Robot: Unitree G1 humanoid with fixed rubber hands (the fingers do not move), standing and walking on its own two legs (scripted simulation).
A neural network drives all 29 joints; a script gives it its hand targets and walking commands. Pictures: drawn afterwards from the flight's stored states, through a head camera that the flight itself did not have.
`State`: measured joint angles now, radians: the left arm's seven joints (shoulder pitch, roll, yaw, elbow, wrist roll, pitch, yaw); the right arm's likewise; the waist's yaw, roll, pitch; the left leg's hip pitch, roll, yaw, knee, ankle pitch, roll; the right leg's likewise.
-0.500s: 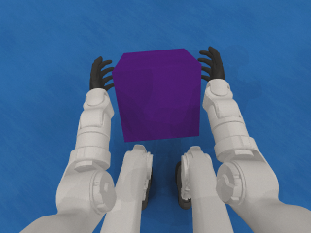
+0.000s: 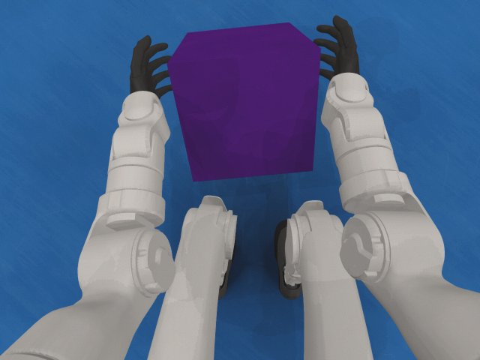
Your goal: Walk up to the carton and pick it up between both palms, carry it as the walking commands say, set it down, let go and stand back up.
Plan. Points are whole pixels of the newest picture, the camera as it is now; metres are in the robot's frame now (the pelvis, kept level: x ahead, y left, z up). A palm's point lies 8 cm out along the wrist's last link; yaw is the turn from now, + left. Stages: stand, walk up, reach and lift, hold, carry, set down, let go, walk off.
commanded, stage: set down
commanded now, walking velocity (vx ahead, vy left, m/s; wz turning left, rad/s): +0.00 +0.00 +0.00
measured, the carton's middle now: (244, 96) +0.51 +0.04 -0.22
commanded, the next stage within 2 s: none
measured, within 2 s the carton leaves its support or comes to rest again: neither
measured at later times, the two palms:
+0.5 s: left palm (160, 96) +0.50 +0.19 -0.18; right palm (324, 80) +0.54 -0.10 -0.18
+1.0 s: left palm (158, 83) +0.52 +0.20 -0.20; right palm (323, 67) +0.56 -0.10 -0.19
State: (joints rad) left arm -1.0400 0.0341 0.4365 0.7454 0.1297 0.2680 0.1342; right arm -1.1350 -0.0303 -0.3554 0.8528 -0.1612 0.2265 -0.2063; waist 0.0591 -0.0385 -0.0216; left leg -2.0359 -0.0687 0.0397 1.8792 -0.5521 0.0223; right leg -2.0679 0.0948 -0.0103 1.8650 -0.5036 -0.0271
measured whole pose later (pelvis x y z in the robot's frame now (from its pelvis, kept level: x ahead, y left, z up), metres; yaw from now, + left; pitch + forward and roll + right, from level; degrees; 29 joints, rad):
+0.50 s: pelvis -0.01 +0.01 -0.06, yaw +0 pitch +38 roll +0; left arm -1.21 0.11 0.37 0.80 0.04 0.24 0.16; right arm -1.30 -0.14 -0.30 0.90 -0.06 0.21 -0.19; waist 0.06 -0.03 0.19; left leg -2.17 -0.08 0.06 2.07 -0.57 0.03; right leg -2.19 0.10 -0.02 2.05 -0.53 -0.01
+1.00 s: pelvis -0.01 +0.00 -0.09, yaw +1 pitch +38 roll +1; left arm -1.34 0.16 0.47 0.87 0.11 0.25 0.04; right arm -1.43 -0.16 -0.41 0.97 -0.15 0.22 -0.08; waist 0.06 -0.03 0.20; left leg -2.25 -0.08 0.06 2.16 -0.57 0.02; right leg -2.28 0.09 -0.03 2.15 -0.53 -0.02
